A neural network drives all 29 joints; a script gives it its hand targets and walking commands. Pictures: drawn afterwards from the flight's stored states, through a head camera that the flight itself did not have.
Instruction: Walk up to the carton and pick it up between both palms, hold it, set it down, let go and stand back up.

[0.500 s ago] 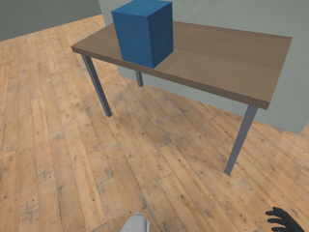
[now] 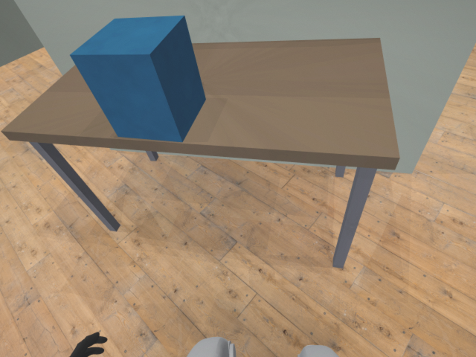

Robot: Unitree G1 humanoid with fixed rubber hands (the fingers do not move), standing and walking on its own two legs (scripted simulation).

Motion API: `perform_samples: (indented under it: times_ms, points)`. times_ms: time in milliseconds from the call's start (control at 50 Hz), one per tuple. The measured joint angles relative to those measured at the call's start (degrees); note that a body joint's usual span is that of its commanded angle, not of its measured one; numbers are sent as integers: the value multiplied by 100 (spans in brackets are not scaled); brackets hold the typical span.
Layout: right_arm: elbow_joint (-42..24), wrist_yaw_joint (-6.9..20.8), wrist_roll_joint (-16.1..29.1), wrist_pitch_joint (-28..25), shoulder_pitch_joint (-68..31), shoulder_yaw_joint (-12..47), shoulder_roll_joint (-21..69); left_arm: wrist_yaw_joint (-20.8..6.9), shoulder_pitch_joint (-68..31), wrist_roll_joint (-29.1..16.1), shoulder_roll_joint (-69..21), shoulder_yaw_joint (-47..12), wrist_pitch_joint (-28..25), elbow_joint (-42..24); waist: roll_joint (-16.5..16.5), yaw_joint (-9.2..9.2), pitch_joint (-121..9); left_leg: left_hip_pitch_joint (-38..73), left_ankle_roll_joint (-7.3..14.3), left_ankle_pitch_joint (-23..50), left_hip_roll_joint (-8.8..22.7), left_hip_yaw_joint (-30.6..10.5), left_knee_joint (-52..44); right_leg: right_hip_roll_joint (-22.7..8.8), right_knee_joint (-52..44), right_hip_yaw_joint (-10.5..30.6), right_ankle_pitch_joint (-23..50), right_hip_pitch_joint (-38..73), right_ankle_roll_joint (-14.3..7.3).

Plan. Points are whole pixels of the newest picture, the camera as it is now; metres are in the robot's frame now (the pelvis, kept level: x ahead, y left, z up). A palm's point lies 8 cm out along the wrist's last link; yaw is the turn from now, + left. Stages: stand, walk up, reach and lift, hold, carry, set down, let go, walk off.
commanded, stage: walk up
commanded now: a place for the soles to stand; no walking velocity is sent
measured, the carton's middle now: (148, 80) +0.78 +0.24 +0.09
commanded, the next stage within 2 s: none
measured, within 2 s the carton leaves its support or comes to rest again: neither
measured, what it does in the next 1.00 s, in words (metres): steps to the left, turning right: left foot, then right foot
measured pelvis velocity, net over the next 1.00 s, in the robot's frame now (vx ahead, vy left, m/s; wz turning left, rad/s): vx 0.24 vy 0.33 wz -0.30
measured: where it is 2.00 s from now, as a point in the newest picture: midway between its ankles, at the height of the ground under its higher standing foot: (181, 345)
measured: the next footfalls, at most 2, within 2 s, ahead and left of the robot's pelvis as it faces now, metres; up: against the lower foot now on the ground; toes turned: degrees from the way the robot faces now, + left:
left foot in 0.24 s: +0.23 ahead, +0.28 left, +0.00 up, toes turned -2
right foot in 0.52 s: +0.21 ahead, +0.08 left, +0.00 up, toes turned -14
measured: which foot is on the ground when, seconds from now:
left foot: up 0.00-0.22, down 0.24-0.52, up 0.54-0.84, down 0.86-1.00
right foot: down 0.00-0.26, up 0.28-0.50, down 0.52-0.88, up 0.90-1.00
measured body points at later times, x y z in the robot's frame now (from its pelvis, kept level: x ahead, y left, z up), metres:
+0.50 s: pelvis +0.13 +0.17 -0.02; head +0.14 +0.15 +0.43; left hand +0.30 +0.47 -0.07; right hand +0.17 -0.15 -0.11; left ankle +0.19 +0.28 -0.70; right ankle +0.15 +0.09 -0.69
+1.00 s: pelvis +0.24 +0.33 -0.01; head +0.26 +0.32 +0.44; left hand +0.43 +0.64 -0.08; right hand +0.31 +0.02 -0.11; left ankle +0.35 +0.43 -0.70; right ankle +0.18 +0.16 -0.66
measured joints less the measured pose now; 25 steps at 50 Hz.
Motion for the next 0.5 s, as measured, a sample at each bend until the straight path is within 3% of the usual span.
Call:
perform_samples:
  times_ms: [120,240,280,300,360,400,460,500]
  points:
    - [-355,114,-31,-74,-352,45,5,16,357,7,159,50,-53,-95,147,261,120,-539,-89,467,303,-330,-557,-218,-74,418,-231,388,314]
    - [-643,246,74,-99,-664,-4,-38,-6,471,3,507,188,154,-130,13,470,184,-45,52,1092,385,-331,-2078,-653,495,915,-917,498,542]
    - [-661,227,74,-203,-725,-11,65,4,336,-46,650,302,277,-15,-365,473,313,86,-227,815,104,5,-1813,-966,966,1265,-1271,481,362]
    - [-684,204,64,-268,-720,28,87,18,255,-121,662,360,342,61,-457,493,345,93,-238,681,57,146,-1610,-916,1374,1391,-1373,356,256]
    - [-602,124,148,-324,-668,115,250,50,33,-311,621,444,466,259,-492,445,337,201,-96,534,161,337,-1419,-412,2671,1050,-1334,-155,82]
    - [-495,42,119,-305,-612,170,429,8,-86,-343,641,453,438,344,-699,395,378,439,-46,430,131,542,-1594,-320,2918,619,-1100,-403,-7]
    - [-355,-45,75,-256,-482,175,491,-52,-186,-369,553,379,334,372,-817,250,360,672,47,405,107,763,-1871,-227,2192,2,-1243,-483,-39]
    - [-293,-72,55,-202,-396,130,424,-85,-196,-368,471,309,208,344,-777,148,308,699,86,360,123,846,-1919,-136,1133,-262,-925,-302,-138]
